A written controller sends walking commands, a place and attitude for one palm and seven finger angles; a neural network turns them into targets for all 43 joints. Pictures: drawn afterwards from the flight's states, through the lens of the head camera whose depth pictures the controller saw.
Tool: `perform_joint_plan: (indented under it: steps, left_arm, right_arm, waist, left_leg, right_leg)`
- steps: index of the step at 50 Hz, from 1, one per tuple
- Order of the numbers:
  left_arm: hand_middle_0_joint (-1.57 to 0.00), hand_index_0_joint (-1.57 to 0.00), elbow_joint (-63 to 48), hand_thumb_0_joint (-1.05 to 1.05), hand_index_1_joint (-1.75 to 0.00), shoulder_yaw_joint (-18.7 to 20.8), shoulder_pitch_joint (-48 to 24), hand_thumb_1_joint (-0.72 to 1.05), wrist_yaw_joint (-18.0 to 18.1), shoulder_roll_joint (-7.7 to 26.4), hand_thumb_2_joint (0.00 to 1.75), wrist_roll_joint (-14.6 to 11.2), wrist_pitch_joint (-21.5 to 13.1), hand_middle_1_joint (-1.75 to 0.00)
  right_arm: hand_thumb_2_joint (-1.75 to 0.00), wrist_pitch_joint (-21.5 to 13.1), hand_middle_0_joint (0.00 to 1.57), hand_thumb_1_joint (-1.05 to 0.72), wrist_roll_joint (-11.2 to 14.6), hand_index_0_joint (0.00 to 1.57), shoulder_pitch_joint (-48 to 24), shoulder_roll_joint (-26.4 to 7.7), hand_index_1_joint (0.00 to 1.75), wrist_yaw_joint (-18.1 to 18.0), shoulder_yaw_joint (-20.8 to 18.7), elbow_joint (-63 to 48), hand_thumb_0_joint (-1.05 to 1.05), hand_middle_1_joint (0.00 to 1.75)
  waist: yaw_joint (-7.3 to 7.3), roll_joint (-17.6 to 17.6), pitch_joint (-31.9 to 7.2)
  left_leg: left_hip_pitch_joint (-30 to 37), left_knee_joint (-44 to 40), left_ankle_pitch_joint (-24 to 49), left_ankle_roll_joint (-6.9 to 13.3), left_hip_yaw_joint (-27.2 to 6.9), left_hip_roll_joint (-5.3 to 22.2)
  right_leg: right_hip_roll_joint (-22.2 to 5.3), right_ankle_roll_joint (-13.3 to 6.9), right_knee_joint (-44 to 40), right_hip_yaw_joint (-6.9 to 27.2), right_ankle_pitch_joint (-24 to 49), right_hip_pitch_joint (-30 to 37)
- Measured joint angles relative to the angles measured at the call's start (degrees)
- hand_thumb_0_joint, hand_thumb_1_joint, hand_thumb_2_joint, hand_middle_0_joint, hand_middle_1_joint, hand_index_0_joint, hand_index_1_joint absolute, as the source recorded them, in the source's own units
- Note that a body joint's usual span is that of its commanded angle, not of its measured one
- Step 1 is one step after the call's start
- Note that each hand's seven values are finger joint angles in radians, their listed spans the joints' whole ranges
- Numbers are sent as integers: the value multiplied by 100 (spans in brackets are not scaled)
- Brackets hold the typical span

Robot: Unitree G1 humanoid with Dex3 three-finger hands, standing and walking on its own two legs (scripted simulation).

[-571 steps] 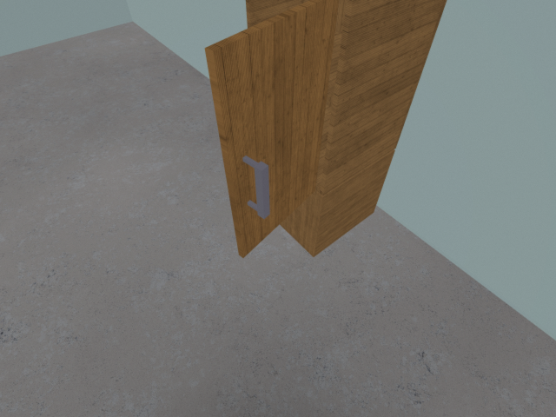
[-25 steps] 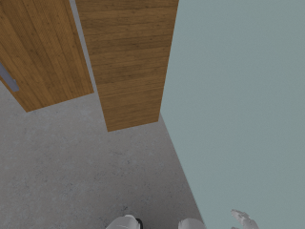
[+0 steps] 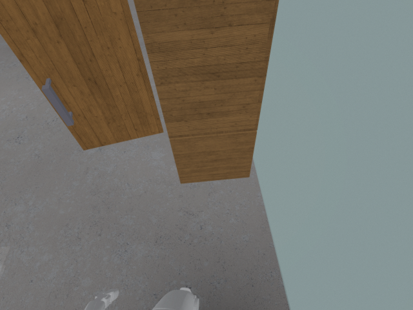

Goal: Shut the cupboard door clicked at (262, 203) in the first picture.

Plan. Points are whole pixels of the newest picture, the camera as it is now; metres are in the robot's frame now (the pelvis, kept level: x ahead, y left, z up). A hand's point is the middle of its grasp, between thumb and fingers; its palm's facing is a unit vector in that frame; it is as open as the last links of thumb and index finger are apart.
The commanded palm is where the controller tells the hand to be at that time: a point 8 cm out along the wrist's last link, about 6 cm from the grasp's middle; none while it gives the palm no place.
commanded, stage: turn to face it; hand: left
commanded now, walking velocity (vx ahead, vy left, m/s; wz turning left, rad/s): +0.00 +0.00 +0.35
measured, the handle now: (59, 102) +0.73 +0.51 -0.07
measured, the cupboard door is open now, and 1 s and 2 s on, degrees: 100 100 100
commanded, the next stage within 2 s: take the last steps up to it in 0.16 s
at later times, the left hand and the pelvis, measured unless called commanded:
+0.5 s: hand out of the picture +0.00 +0.22 -0.17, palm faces +0.26 -0.94 -0.24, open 7.3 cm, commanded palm none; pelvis +0.03 +0.02 +0.00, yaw +11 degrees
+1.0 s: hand out of the picture +0.03 +0.18 -0.16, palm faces +0.40 -0.90 -0.15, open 7.3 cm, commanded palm none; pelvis +0.16 +0.07 +0.00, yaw +18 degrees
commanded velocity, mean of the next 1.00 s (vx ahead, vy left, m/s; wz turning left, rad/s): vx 0.22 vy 0.07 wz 0.13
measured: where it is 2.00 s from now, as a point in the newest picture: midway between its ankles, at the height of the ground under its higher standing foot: (189, 291)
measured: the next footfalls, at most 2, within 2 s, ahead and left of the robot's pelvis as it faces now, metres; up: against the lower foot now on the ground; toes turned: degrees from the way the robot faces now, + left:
left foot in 0.28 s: +0.04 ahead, +0.14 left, +0.00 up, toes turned +12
right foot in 0.60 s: +0.12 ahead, -0.09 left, +0.00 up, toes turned +6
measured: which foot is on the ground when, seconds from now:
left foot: up 0.00-0.26, down 0.28-0.60, up 0.62-1.00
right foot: down 0.00-0.30, up 0.32-0.58, down 0.60-1.00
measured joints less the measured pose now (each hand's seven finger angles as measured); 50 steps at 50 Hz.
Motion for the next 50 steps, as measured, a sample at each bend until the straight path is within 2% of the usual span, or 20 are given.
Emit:
perform_joint_plan:
  steps: [2,5,8,11,13,14,16,18,21,25,29,30,31,33,35,37,39,42,46,50]
  left_arm:
    - [-20,-21,92,0,-30,-3,127,91,6,-12,90,-4,-15,-30]
    - [-20,-21,207,0,-30,-4,293,91,-3,-6,90,9,-45,-30]
    - [-20,-21,302,0,-30,-7,467,91,-25,16,90,36,-73,-30]
    - [-20,-21,432,0,-30,9,654,91,-41,81,90,62,-77,-30]
    - [-20,-21,543,0,-30,30,793,91,-46,152,90,47,-63,-30]
    - [-20,-21,592,0,-30,37,881,91,-52,183,90,22,-47,-30]
    - [-20,-21,713,1,-30,67,897,91,-54,300,90,-10,51,-30]
    - [-20,-20,822,1,-30,107,821,91,-49,375,90,-6,186,-30]
    - [-20,-20,864,1,-30,141,708,91,-135,376,90,30,223,-30]
    - [-20,-20,751,1,-30,112,644,91,-237,261,90,59,118,-29]
    - [-20,-20,607,1,-30,64,658,91,-288,109,90,80,-41,-29]
    - [-20,-20,554,1,-30,58,707,91,-294,101,90,92,-117,-29]
    - [-20,-20,544,1,-30,58,722,91,-277,55,90,111,-196,-30]
    - [-20,-20,564,0,-30,16,787,91,-231,-93,90,99,-295,-29]
    - [-20,-20,641,0,-30,-9,955,91,-183,-206,90,86,-356,-30]
    - [-20,-20,790,0,-30,-24,1122,91,-155,-297,90,75,-384,-30]
    - [-20,-20,954,0,-30,-43,1260,91,-145,-362,90,67,-430,-30]
    - [-20,-20,1177,0,-30,-73,1391,91,-146,-435,90,64,-493,-30]
    - [-20,-21,1407,0,-30,-79,1478,91,-140,-482,90,68,-508,-30]
    - [-20,-21,1589,0,-30,-27,1558,91,-120,-443,90,64,-428,-30]
  right_arm:
    - [-90,10,20,-90,2,20,-50,-34,30,11,5,1,1,29]
    - [-90,15,20,-91,13,20,-168,-54,30,6,44,9,1,29]
    - [-90,12,20,-91,27,20,-384,-79,30,-2,102,39,1,29]
    - [-90,-29,20,-91,46,20,-660,-86,30,-13,161,23,1,29]
    - [-90,-104,20,-91,43,20,-830,-76,30,-27,207,-33,1,29]
    - [-90,-167,20,-91,32,20,-890,-92,30,-27,234,-86,1,29]
    - [-90,-297,20,-91,0,20,-1019,-27,30,-48,251,-167,1,29]
    - [-90,-372,20,-91,-18,20,-1044,58,30,-90,311,-232,1,29]
    - [-90,-428,20,-91,-37,20,-938,156,30,-145,375,-258,1,29]
    - [-90,-464,20,-90,-38,20,-654,264,30,-114,422,-171,1,29]
    - [-90,-428,20,-90,-26,21,-315,330,30,-69,411,-17,1,30]
    - [-90,-414,20,-90,-7,21,-205,350,30,-58,400,19,1,30]
    - [-90,-397,20,-91,24,21,-120,332,30,-68,349,68,1,30]
    - [-90,-300,20,-92,5,21,-4,218,30,-36,273,213,1,30]
    - [-90,-232,20,-92,-32,21,22,147,30,20,220,336,1,30]
    - [-90,-243,20,-92,-49,20,34,113,30,61,181,373,1,29]
    - [-90,-288,20,-92,-46,20,46,114,30,82,164,369,1,29]
    - [-90,-340,20,-91,-19,20,34,141,30,100,159,366,1,29]
    - [-90,-377,20,-91,-2,20,-104,209,30,119,206,401,1,29]
    - [-90,-486,19,-91,-5,20,-314,339,30,116,285,362,1,29]
  waist:
    - [1,-81,26]
    - [60,-242,71]
    - [196,-365,127]
    - [349,-460,169]
    - [415,-519,167]
    - [433,-494,134]
    - [473,-595,157]
    - [546,-643,153]
    - [588,-547,74]
    - [582,-367,-65]
    - [516,-197,-152]
    - [505,-215,-192]
    - [506,-178,-201]
    - [522,-36,-201]
    - [533,-33,-227]
    - [463,-68,-253]
    - [397,-137,-259]
    - [377,-231,-214]
    - [472,-292,-81]
    - [559,-389,39]
  left_leg:
    - [-50,502,35,-93,165,168]
    - [149,310,-45,-173,295,380]
    - [510,-438,-173,-167,378,492]
    - [918,-1270,-156,-100,482,489]
    - [1279,-2013,248,-29,590,436]
    - [1491,-2434,837,53,643,460]
    - [1482,-2362,740,232,664,413]
    - [1483,-2262,517,296,646,398]
    - [1642,-2513,579,286,544,415]
    - [1889,-2885,718,281,424,415]
    - [1978,-2778,540,250,329,411]
    - [1901,-2548,352,259,323,379]
    - [1757,-2151,-12,281,305,373]
    - [1309,-965,-384,297,217,354]
    - [838,-18,-23,269,270,375]
    - [474,313,519,192,352,503]
    - [244,171,878,114,425,640]
    - [88,-457,1112,50,518,773]
    - [138,-1442,1199,77,686,813]
    - [556,-2345,1187,214,906,681]
  right_leg:
    - [-103,-3,-122,-119,13,140]
    - [-276,5,-192,-304,-15,283]
    - [-421,42,-126,-469,-110,348]
    - [-531,107,67,-603,-261,336]
    - [-597,176,310,-675,-414,275]
    - [-594,211,550,-708,-515,180]
    - [-637,253,1464,-485,-899,-230]
    - [-528,270,2369,-163,-1275,-663]
    - [-423,237,2926,-18,-1056,-1090]
    - [-402,205,2397,-85,-683,-1181]
    - [-282,202,1120,-240,-318,-736]
    - [-264,163,684,-238,-274,-540]
    - [-258,57,634,-267,-1,-514]
    - [-243,-60,712,-403,-34,-410]
    - [-245,-72,436,-422,-45,-198]
    - [-252,-11,-51,-459,118,88]
    - [-274,2,-513,-507,259,365]
    - [-334,48,-995,-594,351,721]
    - [-416,191,-1164,-716,201,1066]
    - [-560,394,-784,-763,-271,1248]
